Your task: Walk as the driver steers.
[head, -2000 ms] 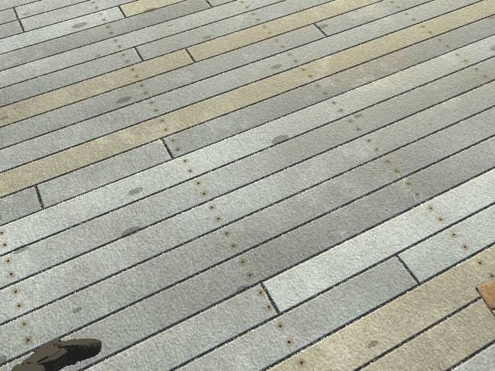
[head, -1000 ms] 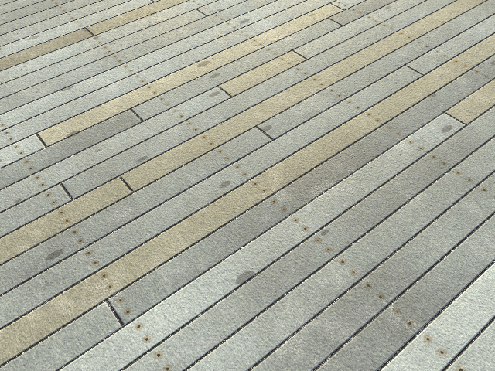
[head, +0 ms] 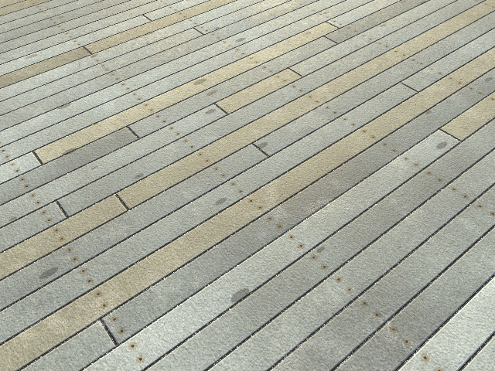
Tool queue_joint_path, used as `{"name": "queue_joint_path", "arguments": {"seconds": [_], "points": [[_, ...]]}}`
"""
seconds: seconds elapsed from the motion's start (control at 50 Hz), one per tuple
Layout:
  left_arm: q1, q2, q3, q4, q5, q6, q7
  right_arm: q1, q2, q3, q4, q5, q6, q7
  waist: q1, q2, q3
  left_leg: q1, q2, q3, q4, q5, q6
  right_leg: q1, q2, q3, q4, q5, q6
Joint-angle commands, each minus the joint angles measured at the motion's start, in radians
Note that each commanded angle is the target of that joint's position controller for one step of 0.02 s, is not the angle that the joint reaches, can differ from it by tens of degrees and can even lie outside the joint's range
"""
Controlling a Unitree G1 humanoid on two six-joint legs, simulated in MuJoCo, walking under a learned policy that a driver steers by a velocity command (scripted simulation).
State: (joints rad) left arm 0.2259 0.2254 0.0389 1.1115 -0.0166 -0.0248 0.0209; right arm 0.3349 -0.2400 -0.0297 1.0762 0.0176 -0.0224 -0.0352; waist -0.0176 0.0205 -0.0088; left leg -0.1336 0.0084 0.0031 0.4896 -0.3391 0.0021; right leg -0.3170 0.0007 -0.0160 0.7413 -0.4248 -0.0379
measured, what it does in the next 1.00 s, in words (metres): walks ahead, turning left: left foot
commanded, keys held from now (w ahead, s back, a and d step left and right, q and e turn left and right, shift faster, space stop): w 0.12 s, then w+q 0.88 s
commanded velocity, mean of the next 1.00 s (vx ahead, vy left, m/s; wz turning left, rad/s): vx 0.44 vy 0.00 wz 0.39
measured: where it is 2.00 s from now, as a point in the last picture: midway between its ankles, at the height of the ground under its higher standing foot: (128, 256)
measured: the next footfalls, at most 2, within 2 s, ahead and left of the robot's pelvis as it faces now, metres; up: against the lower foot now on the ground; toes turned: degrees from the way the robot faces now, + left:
left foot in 0.58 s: +0.40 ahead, +0.12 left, +0.00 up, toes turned +15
right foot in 1.06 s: +0.73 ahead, +0.03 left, +0.00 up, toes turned +32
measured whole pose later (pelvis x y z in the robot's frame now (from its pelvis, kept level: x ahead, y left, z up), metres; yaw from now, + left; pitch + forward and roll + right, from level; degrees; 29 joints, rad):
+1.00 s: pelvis +0.48 +0.06 +0.00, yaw +26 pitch +2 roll +1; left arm 0.00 0.27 0.04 0.77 0.00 -0.12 0.00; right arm 0.35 -0.27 -0.08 0.83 0.03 -0.05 -0.01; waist -0.09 -0.04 0.02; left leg -0.11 -0.12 -0.17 0.40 -0.32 0.06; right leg -0.56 -0.03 0.10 0.49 0.03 0.04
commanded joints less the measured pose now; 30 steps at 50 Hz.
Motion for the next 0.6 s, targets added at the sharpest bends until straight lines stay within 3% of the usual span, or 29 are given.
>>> {"name": "queue_joint_path", "arguments": {"seconds": [0.02,0.06,0.08,0.1,0.12,0.14,0.16,0.18,0.2,0.24,0.28,0.34,0.4,0.46,0.52,0.54,0.56,0.58,0.6], "points": [[-0.086,0.070,0.011,-0.076,-0.016,-0.050,-0.018,-0.030,-0.164,-0.036,-0.059,0.014,-0.026,0.005,0.018,0.115,0.192,-0.097,0.287,-0.348,-0.323,-0.315,0.183,-0.148,-0.060,0.007,-0.050,-0.048,-0.036],[0.042,0.070,0.024,-0.014,-0.012,-0.059,-0.019,-0.059,-0.168,-0.038,-0.075,0.021,-0.021,0.012,0.073,0.081,0.132,-0.216,0.179,-0.197,-0.224,-0.203,0.139,0.160,0.021,-0.082,-0.249,0.145,-0.024],[0.130,0.080,0.033,0.020,-0.007,-0.055,-0.019,-0.064,-0.159,-0.034,-0.083,0.018,-0.023,0.014,0.102,0.048,0.100,-0.268,0.135,-0.145,-0.132,-0.124,0.122,0.276,0.029,-0.064,-0.273,0.174,-0.017],[0.248,0.130,0.048,0.039,-0.005,-0.056,-0.015,-0.088,-0.103,-0.016,-0.100,0.007,-0.031,0.020,0.146,-0.113,0.055,-0.365,0.050,-0.033,0.149,-0.008,0.071,0.399,-0.117,0.164,-0.384,0.080,-0.063],[0.377,0.256,0.073,0.054,-0.008,-0.061,-0.021,-0.089,-0.039,-0.002,-0.145,0.004,-0.048,0.017,0.166,-0.358,-0.010,-0.575,-0.067,0.048,0.464,-0.167,0.023,0.531,-0.345,0.608,-0.551,-0.073,-0.219],[0.331,0.196,0.049,0.047,0.012,-0.080,-0.025,-0.114,-0.079,-0.014,-0.154,0.029,-0.062,0.017,0.136,-0.233,0.033,-0.669,-0.025,-0.081,0.679,-0.230,0.043,0.472,-0.417,0.735,-0.585,-0.197,-0.266],[0.248,0.140,0.033,0.016,0.013,-0.095,-0.024,-0.127,-0.094,-0.018,-0.158,0.050,-0.074,0.023,0.105,-0.148,0.104,-0.736,0.017,-0.141,0.749,-0.133,0.076,0.434,-0.392,0.629,-0.584,-0.205,-0.228],[0.185,0.116,0.022,-0.007,0.012,-0.103,-0.026,-0.114,-0.095,-0.021,-0.147,0.048,-0.080,0.029,0.076,-0.119,0.117,-0.737,0.048,-0.141,0.741,-0.032,0.093,0.409,-0.347,0.500,-0.587,-0.119,-0.180],[0.162,0.095,0.013,-0.020,0.011,-0.105,-0.032,-0.124,-0.104,-0.029,-0.141,0.031,-0.086,0.032,0.070,-0.082,0.124,-0.706,0.063,-0.158,0.675,0.045,0.101,0.389,-0.303,0.368,-0.577,0.090,-0.130],[0.165,0.077,0.003,-0.017,0.022,-0.099,-0.027,-0.125,-0.095,-0.038,-0.144,0.025,-0.071,0.041,0.049,-0.121,0.105,-0.632,0.088,-0.130,0.601,0.137,0.086,0.344,-0.258,0.226,-0.601,0.222,-0.100],[0.193,0.082,0.001,-0.013,0.032,-0.096,-0.015,-0.139,-0.062,-0.036,-0.149,0.021,-0.053,0.051,0.050,-0.100,0.102,-0.636,0.074,-0.103,0.566,0.192,0.059,0.342,-0.230,0.117,-0.605,0.376,-0.097],[0.182,0.117,0.004,-0.030,0.036,-0.090,0.002,-0.251,-0.030,-0.023,-0.210,0.014,-0.046,0.056,0.060,-0.076,0.136,-0.634,0.068,-0.068,0.392,0.298,0.034,0.286,-0.221,0.017,-0.637,0.459,-0.096],[0.210,0.136,0.006,-0.036,0.028,-0.087,0.012,-0.366,-0.014,-0.008,-0.268,0.009,-0.046,0.072,0.088,-0.078,0.155,-0.562,0.064,0.015,0.247,0.385,0.037,0.256,-0.222,-0.069,-0.661,0.492,-0.091],[0.246,0.144,0.010,-0.031,0.017,-0.075,0.012,-0.432,-0.018,-0.005,-0.315,0.010,-0.045,0.092,0.089,-0.069,0.173,-0.554,0.049,0.055,0.165,0.354,0.073,0.344,-0.251,-0.121,-0.614,0.618,-0.084],[0.212,0.187,0.023,-0.057,0.015,-0.055,0.019,-0.381,-0.064,-0.029,-0.336,0.009,-0.047,0.110,0.016,-0.123,0.087,-0.412,-0.028,0.129,0.156,0.238,0.131,0.435,-0.275,-0.173,-0.417,1.148,-0.059],[0.193,0.200,0.028,-0.072,0.021,-0.044,0.024,-0.285,-0.100,-0.049,-0.319,0.012,-0.044,0.113,-0.042,-0.147,0.021,-0.295,-0.066,0.146,0.165,0.200,0.154,0.436,-0.276,-0.184,-0.271,1.294,-0.050],[0.167,0.212,0.030,-0.091,0.021,-0.037,0.025,-0.131,-0.153,-0.079,-0.282,0.015,-0.040,0.110,-0.122,-0.146,-0.068,-0.082,-0.096,0.137,0.114,0.230,0.188,0.370,-0.259,-0.188,-0.072,1.299,-0.032],[0.157,0.213,0.027,-0.117,0.024,-0.043,0.023,0.019,-0.220,-0.113,-0.250,0.015,-0.028,0.090,-0.192,-0.083,-0.145,0.208,-0.023,-0.029,0.068,0.197,0.232,0.141,-0.215,-0.182,0.206,1.042,0.001],[0.240,0.053,-0.019,-0.175,0.034,-0.079,-0.001,0.035,-0.319,-0.130,-0.273,0.008,-0.022,0.073,-0.084,0.220,-0.288,0.562,0.299,-0.666,-0.048,0.061,0.459,-0.302,0.025,-0.132,0.681,0.080,0.074]]}}
Keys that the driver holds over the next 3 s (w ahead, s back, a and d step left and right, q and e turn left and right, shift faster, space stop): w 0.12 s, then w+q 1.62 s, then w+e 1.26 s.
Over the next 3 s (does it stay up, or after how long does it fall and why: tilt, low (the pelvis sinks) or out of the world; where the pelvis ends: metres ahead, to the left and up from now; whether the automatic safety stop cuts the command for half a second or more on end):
stays up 1.30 0.76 0.00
